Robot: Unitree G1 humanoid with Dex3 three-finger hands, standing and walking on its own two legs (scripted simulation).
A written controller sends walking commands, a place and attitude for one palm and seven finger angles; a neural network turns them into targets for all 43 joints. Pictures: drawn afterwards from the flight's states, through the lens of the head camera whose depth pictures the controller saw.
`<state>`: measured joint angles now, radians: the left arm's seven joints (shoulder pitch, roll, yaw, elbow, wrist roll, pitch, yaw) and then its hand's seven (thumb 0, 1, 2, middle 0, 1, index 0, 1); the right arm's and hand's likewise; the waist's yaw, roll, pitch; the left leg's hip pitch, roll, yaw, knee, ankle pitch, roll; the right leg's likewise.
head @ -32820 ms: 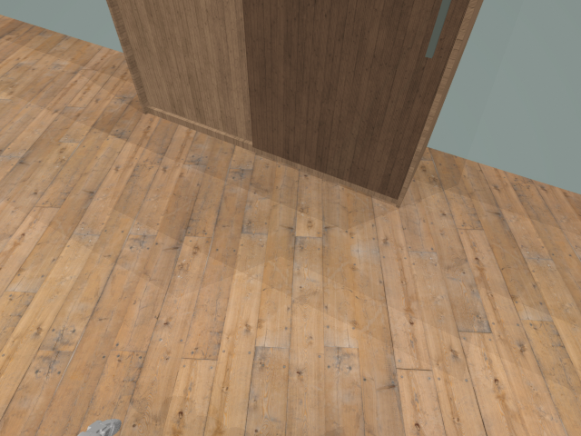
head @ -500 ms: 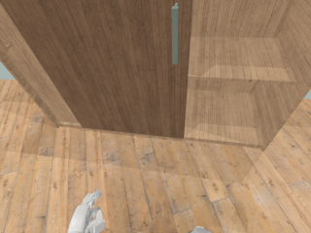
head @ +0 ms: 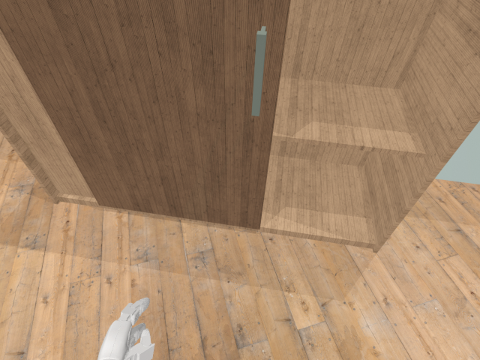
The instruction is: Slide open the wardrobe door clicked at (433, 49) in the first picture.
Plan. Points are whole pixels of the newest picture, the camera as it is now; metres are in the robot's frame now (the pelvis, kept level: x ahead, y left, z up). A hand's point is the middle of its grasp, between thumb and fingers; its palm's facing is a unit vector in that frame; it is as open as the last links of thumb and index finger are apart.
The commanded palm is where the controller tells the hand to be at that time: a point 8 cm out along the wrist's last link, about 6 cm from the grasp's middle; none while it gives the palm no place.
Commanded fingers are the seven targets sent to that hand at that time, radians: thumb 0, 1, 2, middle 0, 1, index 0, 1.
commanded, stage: stop stepping back and stand still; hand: right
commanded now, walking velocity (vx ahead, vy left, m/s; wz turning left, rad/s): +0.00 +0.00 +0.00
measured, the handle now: (259, 73) +0.78 -0.01 +0.09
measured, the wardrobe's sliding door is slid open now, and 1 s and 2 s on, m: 0.54 0.54 0.54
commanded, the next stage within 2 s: let the arm hang, fingers relaxed in 0.28 s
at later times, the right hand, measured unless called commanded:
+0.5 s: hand (442, 307) +0.22 -0.30 +0.02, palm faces +0.21 +0.86 -0.47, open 7.4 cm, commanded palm none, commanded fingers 0.00 -0.90 -0.90 0.20 0.30 0.20 0.30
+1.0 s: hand out of the picture -0.04 -0.23 -0.16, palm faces -0.01 +0.98 -0.21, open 7.3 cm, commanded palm none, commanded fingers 0.00 -0.90 -0.90 0.20 0.30 0.20 0.30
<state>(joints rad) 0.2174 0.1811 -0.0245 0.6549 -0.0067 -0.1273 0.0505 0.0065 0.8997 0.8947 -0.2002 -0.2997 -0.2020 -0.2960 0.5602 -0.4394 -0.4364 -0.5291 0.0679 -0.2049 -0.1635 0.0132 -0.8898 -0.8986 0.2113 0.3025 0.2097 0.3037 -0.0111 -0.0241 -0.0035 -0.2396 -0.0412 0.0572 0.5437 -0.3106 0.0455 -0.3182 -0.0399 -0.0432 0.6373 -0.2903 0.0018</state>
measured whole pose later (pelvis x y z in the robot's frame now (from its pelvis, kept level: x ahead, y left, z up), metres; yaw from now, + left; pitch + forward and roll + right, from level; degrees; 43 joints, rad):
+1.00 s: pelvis -0.01 -0.04 +0.01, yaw -1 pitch +0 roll +1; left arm 0.25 0.16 -0.01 1.10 0.02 0.03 0.02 0.00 0.91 0.89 -0.20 -0.30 -0.20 -0.30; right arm 0.28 -0.20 0.01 1.14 -0.01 0.02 -0.02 0.00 -0.93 -0.90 0.20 0.30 0.20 0.30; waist 0.00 0.00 0.09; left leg -0.18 0.02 0.05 0.40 -0.21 -0.02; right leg -0.24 0.03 -0.06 0.43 -0.20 -0.07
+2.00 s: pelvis +0.02 -0.05 +0.01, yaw +0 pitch +0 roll +1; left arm 0.19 0.16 -0.01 1.15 0.01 0.00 0.03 0.00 0.92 0.89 -0.20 -0.30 -0.20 -0.30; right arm 0.21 -0.17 0.01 1.15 -0.01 0.00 -0.03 0.00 -0.91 -0.90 0.20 0.30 0.20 0.30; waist 0.00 0.02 0.07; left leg -0.11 0.05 0.03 0.36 -0.24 -0.04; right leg -0.15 0.06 -0.07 0.38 -0.23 -0.08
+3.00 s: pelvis +0.02 -0.06 +0.01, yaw +0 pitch -1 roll +1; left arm 0.21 0.15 -0.01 1.15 0.01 0.00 0.04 0.00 0.92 0.89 -0.20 -0.30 -0.20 -0.30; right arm 0.22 -0.17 0.01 1.15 -0.01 0.00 -0.03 0.00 -0.91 -0.90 0.20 0.30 0.20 0.30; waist 0.01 0.03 0.07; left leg -0.09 0.05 0.03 0.35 -0.24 -0.05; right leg -0.13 0.06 -0.07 0.37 -0.23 -0.09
